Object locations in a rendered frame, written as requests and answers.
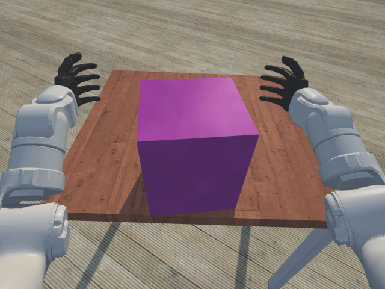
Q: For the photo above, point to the carton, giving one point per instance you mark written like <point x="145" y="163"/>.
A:
<point x="195" y="140"/>

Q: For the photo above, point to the right robot upper arm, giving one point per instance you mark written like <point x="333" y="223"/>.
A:
<point x="356" y="217"/>

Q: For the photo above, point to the left robot forearm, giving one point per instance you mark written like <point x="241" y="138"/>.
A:
<point x="35" y="167"/>

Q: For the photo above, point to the left robot upper arm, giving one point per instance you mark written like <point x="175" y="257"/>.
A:
<point x="31" y="236"/>

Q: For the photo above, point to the table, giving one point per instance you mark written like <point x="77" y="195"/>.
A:
<point x="282" y="188"/>

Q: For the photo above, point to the robot right hand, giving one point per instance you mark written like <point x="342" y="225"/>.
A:
<point x="294" y="82"/>

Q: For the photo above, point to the robot left hand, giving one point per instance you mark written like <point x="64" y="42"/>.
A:
<point x="66" y="77"/>

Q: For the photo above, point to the right robot forearm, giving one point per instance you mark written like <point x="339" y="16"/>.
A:
<point x="343" y="159"/>

